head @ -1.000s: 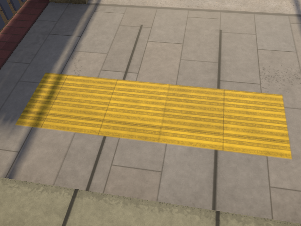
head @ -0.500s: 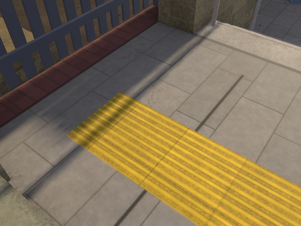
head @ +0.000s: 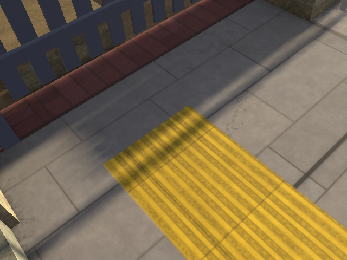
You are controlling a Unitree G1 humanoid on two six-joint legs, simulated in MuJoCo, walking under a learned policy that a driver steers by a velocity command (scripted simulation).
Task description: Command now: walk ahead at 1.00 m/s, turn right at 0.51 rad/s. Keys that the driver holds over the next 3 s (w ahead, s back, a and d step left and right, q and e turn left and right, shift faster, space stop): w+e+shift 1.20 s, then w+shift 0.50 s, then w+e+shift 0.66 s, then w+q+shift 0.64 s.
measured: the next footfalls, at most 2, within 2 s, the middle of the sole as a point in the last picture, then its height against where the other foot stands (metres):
right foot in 0.22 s outside the picture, level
left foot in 0.62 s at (230, 168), level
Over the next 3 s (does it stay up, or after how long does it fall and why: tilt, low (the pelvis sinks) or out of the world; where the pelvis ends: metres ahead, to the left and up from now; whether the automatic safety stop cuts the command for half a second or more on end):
stays up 1.18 -1.96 -0.05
